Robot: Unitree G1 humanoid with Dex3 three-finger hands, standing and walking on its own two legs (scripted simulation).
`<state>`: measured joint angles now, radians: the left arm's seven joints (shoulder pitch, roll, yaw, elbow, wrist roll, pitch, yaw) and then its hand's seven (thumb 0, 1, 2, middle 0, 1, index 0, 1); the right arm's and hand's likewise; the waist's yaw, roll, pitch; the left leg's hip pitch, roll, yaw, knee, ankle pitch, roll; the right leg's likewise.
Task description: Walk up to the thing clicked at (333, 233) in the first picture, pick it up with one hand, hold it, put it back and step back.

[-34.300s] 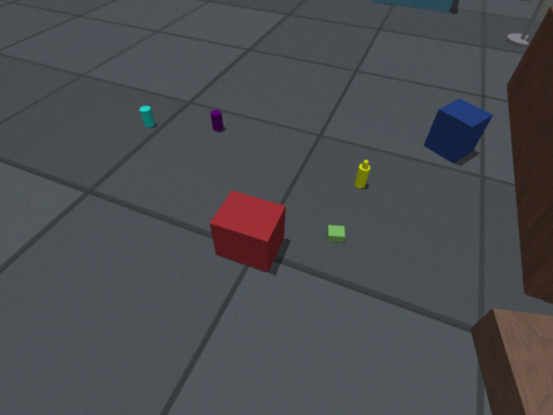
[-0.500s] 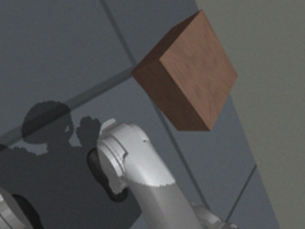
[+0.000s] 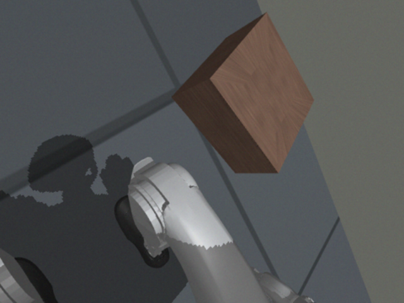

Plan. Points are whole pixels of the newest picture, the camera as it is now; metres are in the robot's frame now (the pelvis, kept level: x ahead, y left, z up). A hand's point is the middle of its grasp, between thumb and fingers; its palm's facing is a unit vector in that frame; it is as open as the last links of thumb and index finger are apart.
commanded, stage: settle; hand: left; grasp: from above
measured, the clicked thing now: out of the picture +0.48 +0.37 -0.31
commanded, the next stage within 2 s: lift in 0.90 s
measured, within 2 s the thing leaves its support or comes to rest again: leaves its support in 0.32 s
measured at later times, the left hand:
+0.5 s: hand out of the picture +0.48 +0.38 -0.23, palm faces -0.28 -0.26 -0.92, open 9.0 cm
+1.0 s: hand out of the picture +0.47 +0.38 -0.16, palm faces -0.30 -0.26 -0.92, open 9.0 cm
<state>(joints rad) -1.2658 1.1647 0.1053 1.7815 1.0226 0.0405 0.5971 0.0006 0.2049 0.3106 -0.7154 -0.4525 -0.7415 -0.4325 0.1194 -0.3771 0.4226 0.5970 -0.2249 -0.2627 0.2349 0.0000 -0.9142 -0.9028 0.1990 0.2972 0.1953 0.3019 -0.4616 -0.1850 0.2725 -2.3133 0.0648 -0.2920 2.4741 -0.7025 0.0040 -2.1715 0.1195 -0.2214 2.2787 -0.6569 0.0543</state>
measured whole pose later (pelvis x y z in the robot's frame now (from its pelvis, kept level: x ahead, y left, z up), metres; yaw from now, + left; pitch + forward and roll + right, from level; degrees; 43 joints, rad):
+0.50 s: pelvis +0.00 +0.00 +0.00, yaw +1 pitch +30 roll -15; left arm -1.22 1.09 0.13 1.63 1.01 0.11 0.51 0.01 0.18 0.20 -0.84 -0.34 -0.87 -0.31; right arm 0.16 -0.36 0.35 0.62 -0.20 -0.24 0.25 0.00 -0.92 -0.90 0.20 0.30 0.20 0.30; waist -0.42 -0.14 0.20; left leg -2.32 0.06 -0.27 2.46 -0.70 0.00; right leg -2.19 0.11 -0.21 2.28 -0.66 0.04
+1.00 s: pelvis +0.01 -0.01 +0.00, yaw +6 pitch +33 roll -10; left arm -1.18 0.87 0.10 1.48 1.01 0.18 0.33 0.00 0.15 0.25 -0.84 -0.35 -0.87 -0.32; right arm 0.19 -0.33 0.21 0.64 -0.13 -0.13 0.23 0.00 -0.91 -0.90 0.20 0.30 0.20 0.30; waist -0.33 -0.03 0.05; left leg -2.35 0.05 -0.19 2.42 -0.67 -0.01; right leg -2.25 0.08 -0.14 2.32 -0.67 0.02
